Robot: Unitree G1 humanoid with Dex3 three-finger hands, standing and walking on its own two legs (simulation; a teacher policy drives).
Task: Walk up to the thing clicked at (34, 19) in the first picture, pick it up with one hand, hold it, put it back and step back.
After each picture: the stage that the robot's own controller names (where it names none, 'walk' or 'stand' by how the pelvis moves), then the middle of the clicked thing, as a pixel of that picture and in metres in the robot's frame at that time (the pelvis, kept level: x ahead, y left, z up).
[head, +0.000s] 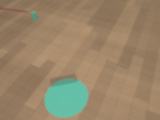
stand; (34, 16) +2.10 +0.66 -0.72
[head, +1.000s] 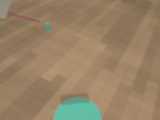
walk; (47, 26) +2.01 +0.33 -0.69
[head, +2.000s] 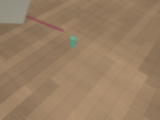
walk; (72, 42) +1.39 +0.02 -0.71
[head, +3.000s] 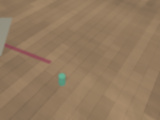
walk; (61, 79) +0.90 +0.10 -0.71
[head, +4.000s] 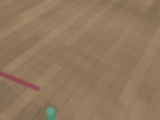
walk; (51, 114) +0.56 +0.20 -0.71
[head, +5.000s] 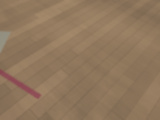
stand; out of the picture +0.44 +0.24 -0.68
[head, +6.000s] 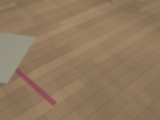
stand; out of the picture +0.41 +0.19 -0.72
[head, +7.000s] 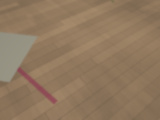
stand; out of the picture +0.43 +0.20 -0.73
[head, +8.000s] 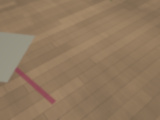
stand; out of the picture +0.42 +0.21 -0.73
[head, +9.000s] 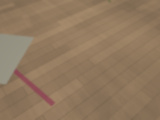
stand; out of the picture +0.41 +0.21 -0.73
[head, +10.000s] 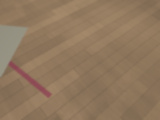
go down; out of the picture +0.41 +0.22 -0.72
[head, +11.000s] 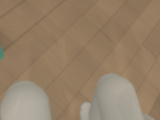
go down; out of the picture +0.47 +0.29 -0.29
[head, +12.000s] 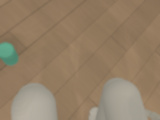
close in; (8, 54) +0.47 +0.28 -0.29
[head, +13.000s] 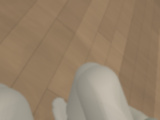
close in; out of the picture +0.45 +0.32 -0.22
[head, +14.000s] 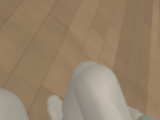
close; out of the picture +0.45 +0.34 -0.22
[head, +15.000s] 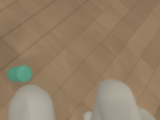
lift; (19, 73) +0.41 +0.22 -0.28
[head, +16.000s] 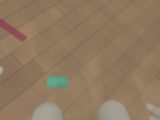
approach; (57, 81) +0.46 +0.10 -0.48
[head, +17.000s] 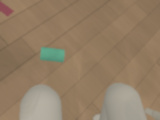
go down; (52, 54) +0.53 +0.12 -0.33
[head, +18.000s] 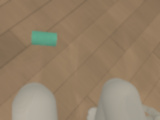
go down; (44, 38) +0.58 +0.13 -0.32
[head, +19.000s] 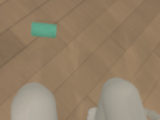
go down; (44, 30) +0.62 +0.13 -0.32
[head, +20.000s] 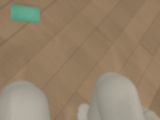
close in; (25, 14) +0.65 +0.16 -0.28
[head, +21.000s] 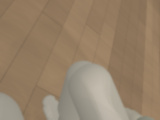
close; out of the picture +0.68 +0.23 -0.25
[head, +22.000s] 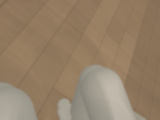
lift; out of the picture +0.72 +0.22 -0.26
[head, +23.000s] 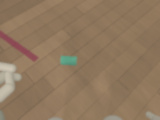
hold; (68, 60) +0.72 +0.06 -0.55
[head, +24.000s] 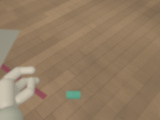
hold; (73, 94) +0.70 +0.05 -0.70
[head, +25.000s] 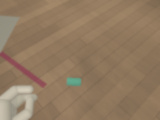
hold; (74, 81) +0.74 +0.04 -0.67
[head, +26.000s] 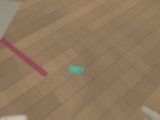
hold; (76, 70) +0.75 +0.03 -0.62
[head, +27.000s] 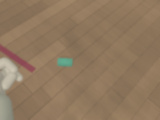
crouch; (65, 62) +0.77 +0.05 -0.63
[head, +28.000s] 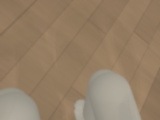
lower; out of the picture +0.84 +0.16 -0.29
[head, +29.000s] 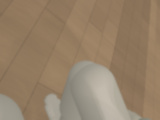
lower; out of the picture +0.83 +0.25 -0.25
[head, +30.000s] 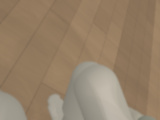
lower; out of the picture +0.83 +0.25 -0.25
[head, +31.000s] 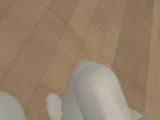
lower; out of the picture +0.83 +0.25 -0.25
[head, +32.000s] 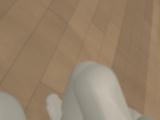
lower; out of the picture +0.82 +0.25 -0.25
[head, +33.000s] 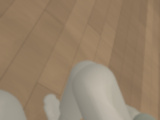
open; out of the picture +0.82 +0.26 -0.25
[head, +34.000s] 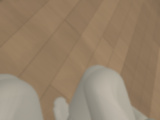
stand; out of the picture +0.82 +0.23 -0.27
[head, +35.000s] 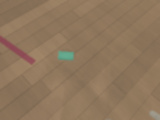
stand; (66, 55) +0.78 +0.06 -0.58
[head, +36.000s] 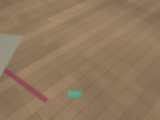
stand; (75, 94) +0.75 +0.04 -0.69
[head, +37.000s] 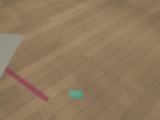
stand; (76, 94) +0.75 +0.03 -0.69
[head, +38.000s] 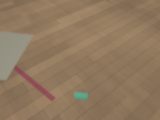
stand; (81, 95) +0.75 +0.01 -0.73
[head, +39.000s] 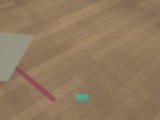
stand; (82, 97) +0.73 +0.01 -0.75
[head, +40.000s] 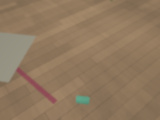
stand; (82, 99) +0.71 +0.01 -0.75
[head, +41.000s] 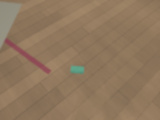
walk; (77, 69) +0.79 -0.02 -0.73
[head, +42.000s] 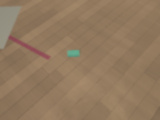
walk; (73, 53) +1.04 +0.10 -0.72
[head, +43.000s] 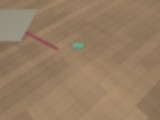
stand; (78, 46) +1.33 +0.10 -0.73
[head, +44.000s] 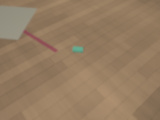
stand; (77, 49) +1.30 +0.03 -0.74
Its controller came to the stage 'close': yes
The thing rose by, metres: 0.01
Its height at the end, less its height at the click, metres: -0.02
